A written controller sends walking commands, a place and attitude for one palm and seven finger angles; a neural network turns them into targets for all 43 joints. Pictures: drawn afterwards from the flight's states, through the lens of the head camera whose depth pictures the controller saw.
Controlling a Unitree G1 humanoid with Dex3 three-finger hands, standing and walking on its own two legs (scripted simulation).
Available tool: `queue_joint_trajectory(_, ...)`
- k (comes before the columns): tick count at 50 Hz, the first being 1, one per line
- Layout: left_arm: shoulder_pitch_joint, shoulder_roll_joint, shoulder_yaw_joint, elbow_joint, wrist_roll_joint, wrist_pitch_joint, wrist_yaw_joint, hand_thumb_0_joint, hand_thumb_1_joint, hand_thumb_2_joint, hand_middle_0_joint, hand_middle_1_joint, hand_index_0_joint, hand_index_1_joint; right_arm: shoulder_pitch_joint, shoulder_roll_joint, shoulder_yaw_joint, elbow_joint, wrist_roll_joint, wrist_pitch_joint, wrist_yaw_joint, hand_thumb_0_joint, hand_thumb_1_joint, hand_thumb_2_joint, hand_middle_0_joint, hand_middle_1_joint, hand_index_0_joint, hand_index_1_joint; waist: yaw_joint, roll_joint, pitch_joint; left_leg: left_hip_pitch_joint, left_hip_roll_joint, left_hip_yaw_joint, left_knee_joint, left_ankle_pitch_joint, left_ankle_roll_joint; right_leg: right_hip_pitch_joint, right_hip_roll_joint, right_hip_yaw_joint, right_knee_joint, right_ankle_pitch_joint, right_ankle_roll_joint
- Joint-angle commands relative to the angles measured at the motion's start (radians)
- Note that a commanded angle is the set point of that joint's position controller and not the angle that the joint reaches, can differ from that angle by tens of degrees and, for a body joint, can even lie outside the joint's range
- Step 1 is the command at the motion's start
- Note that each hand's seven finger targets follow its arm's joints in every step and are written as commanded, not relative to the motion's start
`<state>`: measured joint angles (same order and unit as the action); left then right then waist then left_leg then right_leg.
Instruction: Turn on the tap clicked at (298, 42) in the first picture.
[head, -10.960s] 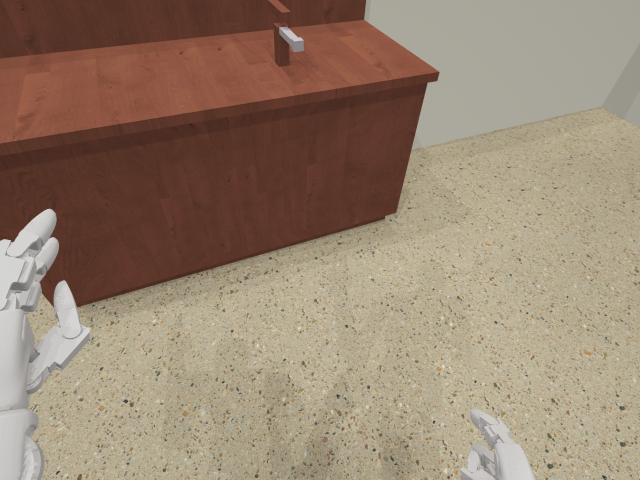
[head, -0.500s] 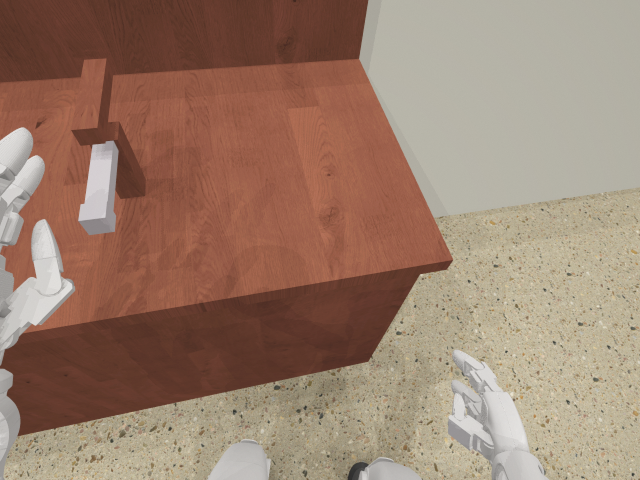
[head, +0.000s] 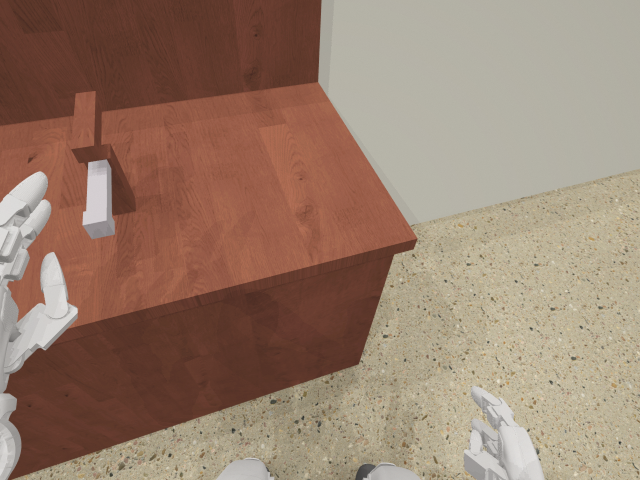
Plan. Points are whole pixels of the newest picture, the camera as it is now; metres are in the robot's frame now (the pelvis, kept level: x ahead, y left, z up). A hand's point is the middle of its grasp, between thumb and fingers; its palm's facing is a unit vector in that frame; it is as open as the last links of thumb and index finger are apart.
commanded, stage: come to a stop and stand still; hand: left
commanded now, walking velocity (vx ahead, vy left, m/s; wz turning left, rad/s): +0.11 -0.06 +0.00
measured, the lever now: (99, 223) +0.39 +0.32 +0.08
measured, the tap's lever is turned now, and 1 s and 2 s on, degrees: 0 0 0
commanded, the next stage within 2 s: look again from close up in 0.98 s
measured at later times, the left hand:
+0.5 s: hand (73, 383) +0.16 +0.21 +0.17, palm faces +0.34 -0.84 -0.42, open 7.4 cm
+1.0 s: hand (33, 430) +0.13 +0.22 +0.17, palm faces +0.36 -0.82 -0.45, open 7.4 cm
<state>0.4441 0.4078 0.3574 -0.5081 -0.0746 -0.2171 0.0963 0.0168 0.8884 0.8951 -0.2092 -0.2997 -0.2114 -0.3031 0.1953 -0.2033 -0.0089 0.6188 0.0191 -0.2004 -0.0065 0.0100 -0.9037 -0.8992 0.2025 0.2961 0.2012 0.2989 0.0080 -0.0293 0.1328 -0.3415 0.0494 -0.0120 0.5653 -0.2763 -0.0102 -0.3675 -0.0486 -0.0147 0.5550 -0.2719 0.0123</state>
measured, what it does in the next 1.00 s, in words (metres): steps on the spot: left foot, then right foot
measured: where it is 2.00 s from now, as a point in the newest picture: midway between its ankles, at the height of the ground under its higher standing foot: outside the picture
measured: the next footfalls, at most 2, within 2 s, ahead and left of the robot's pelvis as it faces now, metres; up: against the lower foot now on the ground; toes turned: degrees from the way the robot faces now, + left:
left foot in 0.30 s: +0.07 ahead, +0.14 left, +0.00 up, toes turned -1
right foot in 0.48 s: +0.02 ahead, -0.10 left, +0.00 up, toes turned -2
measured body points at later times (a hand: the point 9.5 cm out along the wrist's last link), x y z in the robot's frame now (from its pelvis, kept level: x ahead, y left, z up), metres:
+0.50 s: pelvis -0.07 -0.02 -0.04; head -0.06 -0.01 +0.41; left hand +0.13 +0.25 +0.19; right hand +0.08 -0.23 -0.12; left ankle +0.01 +0.14 -0.71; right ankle -0.02 -0.11 -0.74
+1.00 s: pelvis -0.09 -0.02 +0.00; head -0.06 -0.03 +0.45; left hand +0.10 +0.26 +0.20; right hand +0.10 -0.25 -0.09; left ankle -0.10 +0.11 -0.72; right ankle -0.02 -0.10 -0.73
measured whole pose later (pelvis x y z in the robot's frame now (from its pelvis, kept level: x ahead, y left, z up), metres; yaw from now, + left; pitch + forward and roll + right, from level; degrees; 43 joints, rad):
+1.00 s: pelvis -0.09 -0.02 +0.00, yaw +0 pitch -1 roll +1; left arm 0.48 0.39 0.37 -0.54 -0.07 -0.14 0.10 0.02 0.89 0.89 -0.21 -0.30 -0.21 -0.30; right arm 0.16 -0.22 -0.02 0.62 0.02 -0.15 -0.02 0.01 -0.91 -0.90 0.20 0.30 0.20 0.30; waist 0.02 0.00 0.09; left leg -0.27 0.00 0.03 0.68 -0.39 0.02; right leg -0.36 0.01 -0.05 0.59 -0.21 -0.07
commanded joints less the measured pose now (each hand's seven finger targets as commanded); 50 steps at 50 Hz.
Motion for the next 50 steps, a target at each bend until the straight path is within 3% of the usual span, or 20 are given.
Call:
queue_joint_trajectory(1,-0.080,0.160,0.137,-0.197,0.009,-0.041,0.009,0.000,0.900,0.900,-0.200,-0.300,-0.200,-0.300,-0.094,-0.138,-0.055,-0.161,0.003,-0.026,-0.001,0.000,-0.900,-0.900,0.200,0.300,0.200,0.300,0.002,0.138,-0.158,-0.040,0.041,-0.037,-0.138,-0.410,0.051,0.046,0.006,-0.031,-0.022,-0.275,-0.029)
queue_joint_trajectory(6,-0.123,0.170,0.141,-0.193,0.019,-0.006,-0.018,0.000,0.900,0.900,-0.200,-0.300,-0.200,-0.300,-0.117,-0.139,-0.063,-0.184,0.005,0.014,0.015,0.000,-0.900,-0.900,0.200,0.300,0.200,0.300,0.018,0.178,-0.174,-0.214,0.030,0.028,-0.045,-0.544,0.059,0.112,0.043,-0.105,0.183,-0.261,-0.051)
queue_joint_trajectory(9,-0.141,0.212,0.151,-0.217,0.014,0.015,-0.035,0.000,0.900,0.900,-0.200,-0.300,-0.200,-0.300,-0.093,-0.126,-0.049,-0.169,0.003,0.033,0.020,0.000,-0.900,-0.900,0.200,0.300,0.200,0.300,0.014,-0.174,-0.159,-0.005,-0.111,0.169,0.481,-0.350,0.020,-0.222,-0.087,0.093,-0.106,-0.483,-0.118)
queue_joint_trajectory(11,-0.224,0.220,0.134,-0.246,0.005,0.061,-0.037,0.000,0.900,0.900,-0.200,-0.300,-0.200,-0.300,-0.102,-0.112,-0.017,-0.099,0.001,0.045,0.024,0.000,-0.900,-0.900,0.200,0.300,0.200,0.300,-0.043,-0.308,-0.184,0.272,-0.034,0.042,0.758,-0.191,0.036,-0.585,-0.212,0.180,-0.197,-0.503,-0.155)
queue_joint_trajectory(13,-0.253,0.186,0.109,-0.208,-0.002,0.092,-0.025,0.000,0.900,0.900,-0.200,-0.300,-0.200,-0.300,-0.096,-0.113,0.006,-0.103,0.005,0.042,0.013,0.000,-0.900,-0.900,0.200,0.300,0.200,0.300,-0.067,-0.031,-0.080,0.248,0.017,-0.046,0.245,-0.310,0.081,-0.608,-0.115,0.038,0.070,-0.541,-0.065)
queue_joint_trajectory(15,-0.375,0.189,0.145,-0.282,0.016,0.073,-0.003,0.000,0.900,0.900,-0.200,-0.300,-0.200,-0.300,-0.109,-0.191,-0.044,-0.164,0.007,0.011,0.005,0.000,-0.900,-0.900,0.200,0.300,0.200,0.300,-0.045,0.569,0.004,-0.219,0.252,-0.503,-0.446,-0.610,0.220,-0.342,0.154,-0.043,0.920,-0.288,0.013)
queue_joint_trajectory(17,-0.384,0.255,0.173,-0.261,0.047,0.047,-0.022,0.000,0.900,0.900,-0.200,-0.300,-0.200,-0.300,-0.157,-0.156,-0.065,-0.164,0.006,0.000,0.048,0.000,-0.900,-0.900,0.200,0.300,0.200,0.300,-0.004,0.402,-0.057,-0.337,0.248,-0.460,-0.368,-0.560,0.250,-0.256,0.075,0.071,1.112,-0.154,0.017)
queue_joint_trajectory(22,-0.128,0.198,0.174,-0.308,0.018,0.007,-0.026,0.000,0.900,0.900,-0.200,-0.300,-0.200,-0.300,-0.113,-0.138,-0.044,-0.196,0.010,0.018,0.051,0.000,-0.900,-0.900,0.200,0.300,0.200,0.300,0.047,0.240,-0.199,-0.314,0.085,-0.078,0.032,-0.477,0.076,0.300,0.086,-0.038,0.110,-0.197,-0.049)
queue_joint_trajectory(23,-0.102,0.188,0.163,-0.311,0.023,0.007,-0.035,0.000,0.900,0.900,-0.200,-0.300,-0.200,-0.300,-0.100,-0.109,-0.043,-0.201,0.016,0.033,0.051,0.000,-0.900,-0.900,0.200,0.300,0.200,0.300,0.046,-0.004,-0.204,-0.301,-0.043,0.064,0.417,-0.362,0.043,0.277,0.007,0.078,-0.097,-0.191,-0.095)
queue_joint_trajectory(24,-0.096,0.226,0.178,-0.322,0.014,0.015,-0.031,0.000,0.900,0.900,-0.200,-0.300,-0.200,-0.300,-0.107,-0.098,-0.037,-0.205,0.026,0.035,0.043,0.000,-0.900,-0.900,0.200,0.300,0.200,0.300,0.025,-0.310,-0.191,-0.335,-0.132,0.058,0.829,-0.231,0.021,0.166,-0.188,0.457,-0.319,-0.219,-0.192)
queue_joint_trajectory(25,-0.120,0.260,0.214,-0.300,-0.001,0.025,-0.023,0.000,0.900,0.900,-0.200,-0.300,-0.200,-0.300,-0.111,-0.109,-0.016,-0.182,0.032,0.020,0.027,0.000,-0.900,-0.900,0.200,0.300,0.200,0.300,-0.024,-0.193,-0.160,-0.328,-0.089,-0.004,1.001,-0.111,-0.007,0.040,-0.244,0.454,-0.327,-0.009,-0.224)
queue_joint_trajectory(26,-0.049,0.195,0.193,-0.169,-0.017,0.046,-0.025,0.000,0.900,0.900,-0.200,-0.300,-0.200,-0.300,-0.079,-0.099,-0.022,-0.119,0.018,0.019,0.015,0.000,-0.900,-0.900,0.200,0.300,0.200,0.300,-0.033,-0.129,-0.139,-0.359,-0.050,-0.080,0.938,-0.059,-0.010,0.014,-0.261,0.526,-0.342,-0.302,-0.215)
queue_joint_trajectory(28,0.002,0.207,0.223,-0.133,-0.020,0.043,-0.026,0.000,0.900,0.900,-0.200,-0.300,-0.200,-0.300,-0.069,-0.120,-0.047,-0.099,0.021,0.030,0.006,0.000,-0.900,-0.900,0.200,0.300,0.200,0.300,-0.043,-0.012,-0.083,-0.322,-0.004,-0.071,0.788,0.022,-0.014,-0.010,-0.231,0.440,-0.308,-0.225,-0.202)
queue_joint_trajectory(34,0.042,0.180,0.167,-0.194,-0.009,0.015,0.033,0.000,0.900,0.900,-0.200,-0.300,-0.200,-0.300,-0.085,-0.102,-0.033,-0.125,0.000,-0.020,-0.033,0.000,-0.900,-0.900,0.200,0.300,0.200,0.300,0.000,-0.141,-0.228,0.078,-0.051,0.113,0.011,-0.125,0.043,0.107,-0.194,0.254,-0.263,-0.164,-0.135)
queue_joint_trajectory(36,0.005,0.162,0.133,-0.253,-0.002,0.000,0.036,0.000,0.900,0.900,-0.200,-0.300,-0.200,-0.300,-0.073,-0.121,-0.043,-0.129,-0.010,-0.045,-0.043,0.000,-0.900,-0.900,0.200,0.300,0.200,0.300,-0.008,-0.047,-0.234,0.215,-0.042,0.110,-0.186,-0.067,0.067,0.108,-0.133,0.194,-0.162,-0.164,-0.100)
queue_joint_trajectory(40,0.032,0.189,0.157,-0.285,0.025,0.001,0.035,0.000,0.900,0.900,-0.200,-0.300,-0.200,-0.300,-0.092,-0.145,-0.058,-0.139,-0.001,-0.035,-0.037,0.000,-0.900,-0.900,0.200,0.300,0.200,0.300,0.008,0.327,-0.211,0.246,0.191,-0.150,-0.264,0.116,0.156,-0.069,0.040,-0.030,0.217,-0.212,-0.009)
queue_joint_trajectory(43,-0.017,0.180,0.162,-0.267,0.032,0.012,0.040,0.000,0.900,0.900,-0.200,-0.300,-0.200,-0.300,-0.095,-0.149,-0.052,-0.149,0.011,-0.028,-0.026,0.000,-0.900,-0.900,0.200,0.300,0.200,0.300,0.016,0.172,-0.143,0.048,0.123,-0.057,-0.146,0.083,0.116,0.163,0.030,-0.019,-0.039,-0.009,-0.019)
queue_joint_trajectory(45,-0.007,0.161,0.148,-0.181,0.013,0.024,0.030,0.000,0.900,0.900,-0.200,-0.300,-0.200,-0.300,-0.085,-0.140,-0.060,-0.167,0.015,-0.016,-0.023,0.000,-0.900,-0.900,0.200,0.300,0.200,0.300,0.001,-0.177,-0.130,-0.027,-0.037,0.046,0.093,-0.143,0.050,0.151,-0.119,0.302,-0.261,-0.190,-0.089)
queue_joint_trajectory(47,-0.003,0.162,0.151,-0.160,-0.007,0.038,0.027,0.000,0.900,0.900,-0.200,-0.300,-0.200,-0.300,-0.069,-0.132,-0.059,-0.151,0.012,0.000,-0.022,0.000,-0.900,-0.900,0.200,0.300,0.200,0.300,-0.004,-0.169,-0.105,-0.007,-0.039,0.015,0.230,-0.155,0.033,0.026,-0.245,0.467,-0.370,-0.373,-0.182)
queue_joint_trajectory(50,-0.021,0.129,0.122,-0.184,-0.006,0.034,0.040,0.000,0.900,0.900,-0.200,-0.300,-0.200,-0.300,-0.077,-0.111,-0.026,-0.136,0.002,0.010,-0.023,0.000,-0.900,-0.900,0.200,0.300,0.200,0.300,-0.018,-0.066,-0.178,0.138,-0.021,0.021,-0.048,-0.049,0.046,0.049,-0.177,0.266,-0.221,-0.126,-0.135)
